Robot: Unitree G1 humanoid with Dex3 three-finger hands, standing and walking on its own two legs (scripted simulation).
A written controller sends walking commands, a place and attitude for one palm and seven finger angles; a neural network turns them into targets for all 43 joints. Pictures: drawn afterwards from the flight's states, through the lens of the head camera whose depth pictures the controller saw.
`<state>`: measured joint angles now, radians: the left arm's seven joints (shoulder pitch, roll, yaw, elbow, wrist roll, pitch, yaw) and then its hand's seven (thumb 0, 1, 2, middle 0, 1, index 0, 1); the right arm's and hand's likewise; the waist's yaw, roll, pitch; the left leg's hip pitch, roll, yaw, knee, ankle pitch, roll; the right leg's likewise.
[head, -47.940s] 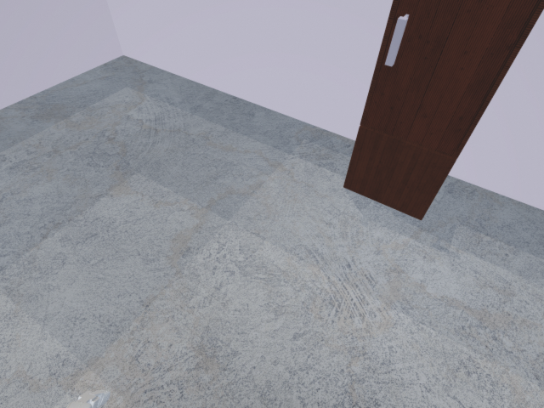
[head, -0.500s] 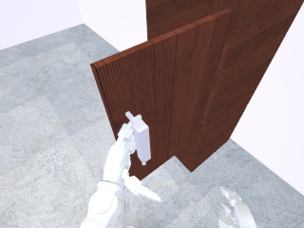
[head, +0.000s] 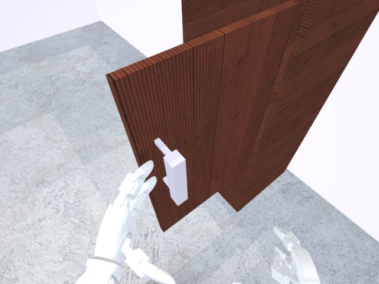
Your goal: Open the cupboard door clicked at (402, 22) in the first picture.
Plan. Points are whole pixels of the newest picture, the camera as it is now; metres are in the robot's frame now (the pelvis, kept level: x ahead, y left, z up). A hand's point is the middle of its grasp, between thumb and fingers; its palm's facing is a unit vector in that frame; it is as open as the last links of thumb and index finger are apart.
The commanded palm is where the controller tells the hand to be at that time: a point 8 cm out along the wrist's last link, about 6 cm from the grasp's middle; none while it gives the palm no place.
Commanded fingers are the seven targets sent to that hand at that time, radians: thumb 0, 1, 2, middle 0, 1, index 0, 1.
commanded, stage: slide the hand sideways off the handle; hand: left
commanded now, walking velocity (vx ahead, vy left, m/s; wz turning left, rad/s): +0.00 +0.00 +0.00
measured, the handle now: (170, 172) +0.32 +0.06 +0.08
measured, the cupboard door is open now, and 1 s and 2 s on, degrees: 89 89 89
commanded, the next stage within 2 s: draw the hand back to the body in 0.34 s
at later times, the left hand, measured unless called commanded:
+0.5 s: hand (126, 251) +0.17 +0.11 +0.09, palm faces -0.12 -0.99 -0.03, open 16.3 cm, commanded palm +0.15 +0.18 +0.09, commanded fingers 0.00 -0.50 0.30 -0.15 -0.30 -0.15 -0.30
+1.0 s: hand (75, 235) +0.18 +0.18 +0.14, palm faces -0.01 -0.98 -0.19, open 16.0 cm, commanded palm +0.14 +0.24 +0.15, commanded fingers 0.00 -0.19 0.44 -0.16 -0.30 -0.16 -0.30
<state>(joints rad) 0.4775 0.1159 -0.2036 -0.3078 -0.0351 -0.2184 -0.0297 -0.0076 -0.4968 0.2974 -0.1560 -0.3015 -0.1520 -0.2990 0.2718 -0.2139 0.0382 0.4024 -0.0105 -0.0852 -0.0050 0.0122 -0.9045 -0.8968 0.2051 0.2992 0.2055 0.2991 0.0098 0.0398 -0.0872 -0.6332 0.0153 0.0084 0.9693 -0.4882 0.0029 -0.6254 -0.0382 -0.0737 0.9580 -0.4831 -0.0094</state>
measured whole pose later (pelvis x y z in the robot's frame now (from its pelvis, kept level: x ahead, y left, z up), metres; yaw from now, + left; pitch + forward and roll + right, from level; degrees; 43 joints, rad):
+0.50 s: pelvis -0.01 -0.01 -0.01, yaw +0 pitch +9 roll -1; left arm 0.59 0.19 -0.04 -0.37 -0.19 -0.28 -0.20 -0.01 -0.50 0.30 -0.15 -0.30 -0.15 -0.30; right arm 0.27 -0.24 0.01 0.40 0.02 -0.13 -0.04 0.01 -0.90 -0.90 0.20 0.30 0.20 0.30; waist 0.01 0.06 -0.10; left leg -0.71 0.03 -0.02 1.06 -0.51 -0.01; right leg -0.68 -0.02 -0.10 1.03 -0.50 -0.02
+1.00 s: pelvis +0.00 +0.01 +0.02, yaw +0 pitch +3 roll -2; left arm 0.58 0.29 0.12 -0.47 -0.19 -0.09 -0.16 -0.01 -0.43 0.32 -0.16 -0.30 -0.16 -0.30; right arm 0.28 -0.23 0.05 0.46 0.03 -0.18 -0.09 0.01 -0.90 -0.90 0.21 0.30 0.21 0.30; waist 0.04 0.06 -0.09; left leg -0.49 0.03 0.00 0.89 -0.46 0.01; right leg -0.46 -0.02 -0.09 0.83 -0.43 0.00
